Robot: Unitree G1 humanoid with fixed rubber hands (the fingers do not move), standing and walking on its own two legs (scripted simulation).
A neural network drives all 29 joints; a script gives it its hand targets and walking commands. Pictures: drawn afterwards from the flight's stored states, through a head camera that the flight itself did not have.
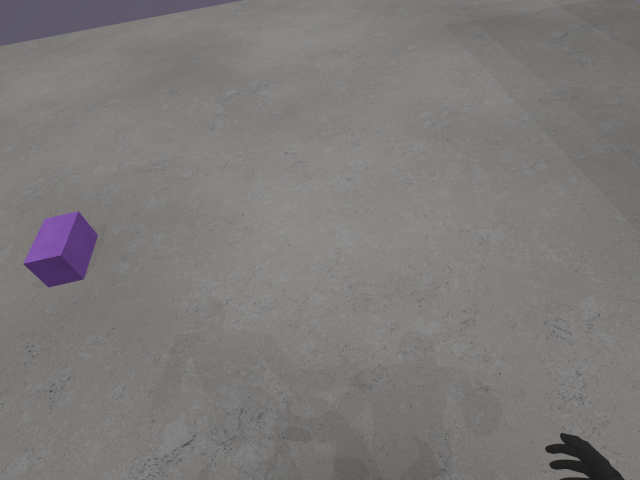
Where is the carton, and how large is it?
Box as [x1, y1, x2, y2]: [23, 211, 97, 286]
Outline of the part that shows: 78,211 44,219 23,263 48,286 82,279 84,277 97,235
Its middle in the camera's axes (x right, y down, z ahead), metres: -1.19 +0.02 +1.79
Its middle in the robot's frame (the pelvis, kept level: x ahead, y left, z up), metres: +1.33 +1.26 -0.67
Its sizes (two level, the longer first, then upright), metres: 0.289 0.161 0.166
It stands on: the floor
